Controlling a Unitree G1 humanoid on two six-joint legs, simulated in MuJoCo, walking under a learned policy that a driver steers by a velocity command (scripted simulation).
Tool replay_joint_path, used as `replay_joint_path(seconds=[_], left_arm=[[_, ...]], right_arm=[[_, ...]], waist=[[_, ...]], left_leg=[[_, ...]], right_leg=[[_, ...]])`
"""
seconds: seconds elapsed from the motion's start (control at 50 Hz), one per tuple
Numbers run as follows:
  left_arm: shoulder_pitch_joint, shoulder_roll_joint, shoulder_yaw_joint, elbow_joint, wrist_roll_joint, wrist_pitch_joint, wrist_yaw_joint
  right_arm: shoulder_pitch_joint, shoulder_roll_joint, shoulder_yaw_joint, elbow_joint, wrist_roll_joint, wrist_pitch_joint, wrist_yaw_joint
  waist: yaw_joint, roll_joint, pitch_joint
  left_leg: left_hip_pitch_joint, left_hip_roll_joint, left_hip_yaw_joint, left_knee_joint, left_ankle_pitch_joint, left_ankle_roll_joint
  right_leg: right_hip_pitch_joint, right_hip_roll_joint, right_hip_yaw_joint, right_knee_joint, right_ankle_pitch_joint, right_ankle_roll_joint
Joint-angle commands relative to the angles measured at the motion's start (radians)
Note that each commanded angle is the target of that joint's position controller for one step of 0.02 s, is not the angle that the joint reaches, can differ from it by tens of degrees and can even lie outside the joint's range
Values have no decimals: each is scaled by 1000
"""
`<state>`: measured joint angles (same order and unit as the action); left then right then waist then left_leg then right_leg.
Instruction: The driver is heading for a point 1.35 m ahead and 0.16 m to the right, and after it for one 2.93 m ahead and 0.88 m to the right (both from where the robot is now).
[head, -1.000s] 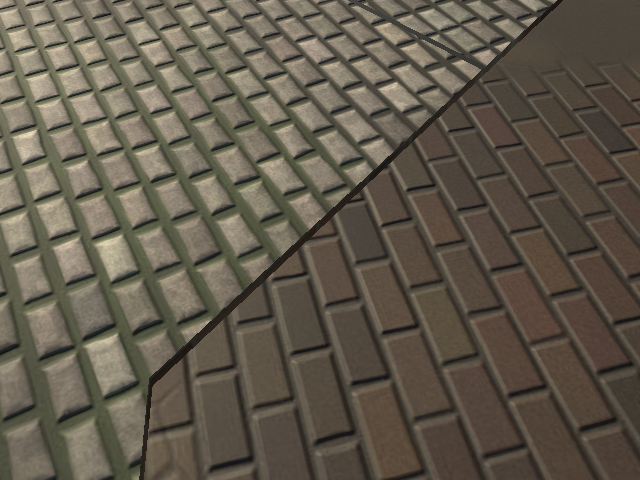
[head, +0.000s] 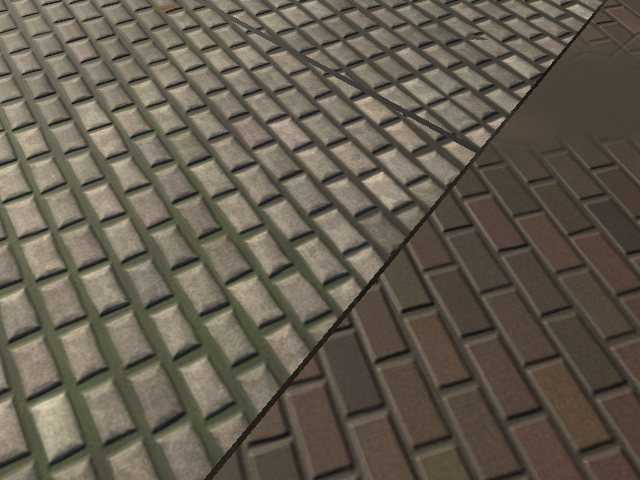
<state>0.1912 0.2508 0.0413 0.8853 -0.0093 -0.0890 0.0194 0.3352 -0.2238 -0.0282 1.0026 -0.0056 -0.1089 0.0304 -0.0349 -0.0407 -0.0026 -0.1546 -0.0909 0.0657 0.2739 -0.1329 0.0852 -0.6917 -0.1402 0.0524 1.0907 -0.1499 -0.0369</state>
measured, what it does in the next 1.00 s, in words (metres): walks ahead: right foot, then left foot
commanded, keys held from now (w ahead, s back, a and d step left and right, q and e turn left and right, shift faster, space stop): w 1.00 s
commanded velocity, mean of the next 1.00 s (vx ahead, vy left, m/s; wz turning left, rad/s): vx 0.50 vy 0.00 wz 0.00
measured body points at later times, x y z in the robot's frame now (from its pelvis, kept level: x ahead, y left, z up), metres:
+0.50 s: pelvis +0.28 -0.08 +0.00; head +0.30 -0.10 +0.45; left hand +0.33 +0.18 -0.13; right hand +0.38 -0.35 -0.13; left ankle +0.29 +0.08 -0.66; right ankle +0.30 -0.16 -0.75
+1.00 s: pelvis +0.54 -0.02 +0.01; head +0.57 -0.01 +0.45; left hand +0.57 +0.24 -0.14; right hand +0.67 -0.28 -0.11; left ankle +0.60 +0.08 -0.73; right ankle +0.43 -0.16 -0.65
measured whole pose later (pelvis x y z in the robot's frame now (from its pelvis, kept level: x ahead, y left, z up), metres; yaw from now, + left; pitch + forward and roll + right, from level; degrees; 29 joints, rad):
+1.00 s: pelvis +0.54 -0.02 +0.01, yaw +0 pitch +2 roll +2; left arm 0.29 0.26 0.04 0.97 -0.03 -0.09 -0.01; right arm 0.12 -0.22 -0.07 0.91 -0.01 -0.09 0.02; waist 0.00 -0.06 0.04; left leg -0.31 -0.04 0.06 0.37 -0.32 0.27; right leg -0.35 -0.07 0.02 1.10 -0.37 -0.03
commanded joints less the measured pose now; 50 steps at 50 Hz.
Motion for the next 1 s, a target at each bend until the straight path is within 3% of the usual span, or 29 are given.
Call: replay_joint_path(seconds=[0.02, 0.08, 0.14, 0.2, 0.24, 0.26, 0.28, 0.3, 0.32, 0.34, 0.36, 0.38, 0.4, 0.42, 0.48, 0.54, 0.64, 0.7, 0.76, 0.8, 0.82, 0.84, 0.86, 0.88, 0.9, 0.92, 0.94, 0.98, 1.0], left_arm=[[12, 43, 12, -45, 8, -2, 2], [-109, 28, 6, -77, 0, -11, -9], [-198, 29, 1, -105, -10, -14, -25], [-243, 44, 1, -137, -14, -24, -45], [-195, 70, 11, -135, -13, -33, -52], [-111, 95, 25, -115, -12, -36, -52], [66, 147, 53, -61, -12, -37, -46], [268, 240, 77, -23, 0, -35, -36], [312, 290, 86, 0, 8, -30, -47], [282, 179, 57, -13, 5, -34, -48], [186, 136, 42, -33, 3, -36, -45], [98, 116, 32, -52, 5, -34, -47], [52, 82, 23, -58, 10, -33, -52], [43, 81, 21, -50, 17, -35, -54], [81, 87, 25, -15, 14, -40, -52], [131, 113, 32, 9, 12, -31, -35], [198, 118, 29, 41, 5, -15, -20], [250, 124, 31, 73, -1, -1, -15], [266, 138, 38, 94, -7, 13, -5], [268, 131, 37, 100, -5, 21, -3], [323, 104, 28, 112, 2, 25, -7], [349, 102, 21, 122, 2, 27, -13], [307, 124, 18, 109, -6, 24, -19], [221, 125, 10, 76, -10, 9, -28], [219, 20, -19, 51, -7, -6, -40], [151, 72, -5, 29, -27, -23, -37], [67, 118, 9, 1, -47, -33, -34], [31, 94, 17, 8, -27, -21, -21], [61, 67, 16, 22, -18, -7, -19]], right_arm=[[-34, -141, -23, -57, 5, -13, -22], [25, -160, -26, -45, 16, -4, -32], [81, -170, -30, -24, 25, 5, -34], [103, -174, -35, -9, 26, 20, -36], [83, -188, -41, -11, 27, 30, -38], [58, -190, -41, -17, 24, 35, -37], [49, -164, -30, -25, 15, 39, -36], [55, -123, -10, -58, -6, 35, -36], [179, 9, 25, -54, 10, 9, -24], [118, -118, -2, -46, 35, -14, -22], [17, -170, -17, -78, 51, -27, -20], [-30, -162, -18, -87, 44, -27, -27], [-60, -150, -24, -90, 25, -18, -33], [-30, -125, -24, -91, 23, -5, -32], [-23, -92, -26, -88, 22, 23, -35], [-134, -91, -29, -128, 10, 29, -37], [-287, -67, -21, -166, 15, 24, -25], [-383, -67, -15, -200, 20, 20, -13], [-436, -71, -13, -229, 25, 9, 6], [-411, -97, -23, -230, 26, 2, 14], [-394, -123, -38, -224, 26, -4, 16], [-302, -151, -61, -197, 30, -9, 16], [-136, -182, -83, -143, 30, -8, 15], [62, -242, -109, -81, 23, 8, 3], [172, -262, -112, -41, 10, 24, -7], [102, -211, -96, -60, 0, 26, -12], [-39, -165, -82, -100, -4, 22, -18], [-162, -90, -63, -118, -8, 15, -14], [-175, -82, -61, -110, -9, 16, -15]], waist=[[39, 72, 58], [-5, 78, 61], [-39, 85, 80], [-39, 94, 92], [-1, 113, 64], [52, 118, 17], [128, 99, -91], [187, -36, -262], [116, -317, -370], [141, -186, -317], [125, -119, -188], [90, -21, -129], [65, 21, -69], [32, -31, -67], [8, -17, -24], [28, 1, 12], [74, -20, 49], [103, -18, 90], [104, -23, 105], [83, -22, 73], [83, -3, 8], [34, -1, -95], [-47, -21, -214], [-135, 36, -325], [-126, 222, -433], [-113, 201, -375], [-77, 174, -224], [-9, 123, -101], [20, 141, -78]], left_leg=[[-86, 279, -197, -188, 86, 164], [-25, 266, -159, -179, 91, 132], [62, 292, -158, -151, 68, 125], [164, 339, -177, -92, 82, 112], [193, 353, -181, -24, 190, 94], [184, 328, -155, 77, 357, 75], [123, 267, -107, 283, 468, 48], [-92, 192, -43, 634, 227, 7], [-487, 15, -75, 935, -388, -43], [-596, 72, -201, 1058, -411, -21], [-639, 123, -182, 1061, -312, -2], [-590, 176, -154, 1019, -218, -7], [-554, 205, -144, 961, -158, -10], [-493, 229, -150, 924, -125, -16], [-484, 238, -129, 847, -83, -39], [-579, 241, -120, 701, 40, -65], [-560, 208, -83, 456, 213, -66], [-603, 195, -74, 366, 180, -54], [-598, 183, -72, 294, 131, -34], [-488, 146, -37, 257, 67, -12], [-355, 89, 15, 238, 53, 10], [-133, 53, 37, 209, 106, 53], [185, 88, -18, 224, 180, 103], [461, 230, -171, 193, 113, 169], [676, 441, -512, 113, -2, 274], [577, 460, -609, 18, -92, 263], [426, 413, -480, -3, -57, 224], [192, 326, -312, -46, -4, 171], [105, 303, -268, -74, -34, 165]], right_leg=[[-17, -28, 3, -163, 169, 22], [18, 12, -31, -374, 268, 28], [24, 34, -44, -479, 251, 31], [20, 47, -38, -548, 153, 1], [115, 72, -58, -585, 76, -28], [241, 105, -86, -606, 58, -49], [476, 120, -91, -605, 68, -81], [796, -85, 148, -595, 86, -155], [1100, -266, 618, -738, -112, -301], [1058, -244, 646, -789, -169, -262], [928, -215, 485, -796, -80, -215], [787, -178, 365, -819, 46, -197], [678, -130, 275, -858, 116, -180], [617, -119, 230, -886, 149, -185], [556, -81, 130, -938, 244, -196], [579, -80, 81, -959, 308, -194], [613, -56, 16, -979, 232, -165], [711, -90, 22, -964, 216, -160], [796, -124, 21, -922, 246, -145], [819, -114, 3, -858, 402, -127], [835, -85, -9, -769, 631, -115], [795, -62, -32, -622, 777, -85], [619, -47, -41, -443, 753, -51], [398, 10, -75, -213, 477, -10], [134, 119, -35, 63, -267, 12], [50, 111, 63, 176, -365, -5], [13, 59, 53, 150, -293, -13], [78, 9, 13, 45, -217, 5], [137, 1, 3, 15, -201, 22]])
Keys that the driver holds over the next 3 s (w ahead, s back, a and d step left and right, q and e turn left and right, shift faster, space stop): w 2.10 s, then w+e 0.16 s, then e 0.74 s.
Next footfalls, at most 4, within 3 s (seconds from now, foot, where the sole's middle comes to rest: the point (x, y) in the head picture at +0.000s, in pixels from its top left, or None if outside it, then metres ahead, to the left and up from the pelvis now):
0.28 right None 0.34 -0.16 -0.78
0.78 left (280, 419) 0.65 0.09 -0.76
1.30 right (398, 379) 0.75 -0.18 -0.78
1.78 left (293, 264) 1.07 0.06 -0.75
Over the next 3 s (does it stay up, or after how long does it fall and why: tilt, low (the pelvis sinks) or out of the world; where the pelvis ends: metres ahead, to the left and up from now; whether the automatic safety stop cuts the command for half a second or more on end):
stays up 1.35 -0.08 0.03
